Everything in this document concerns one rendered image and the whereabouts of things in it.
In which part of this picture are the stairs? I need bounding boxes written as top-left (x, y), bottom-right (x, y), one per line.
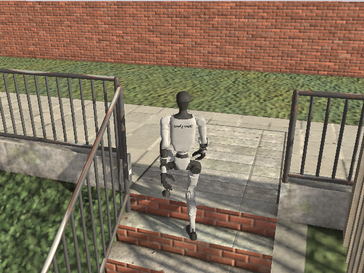
top-left (105, 193), bottom-right (277, 273)

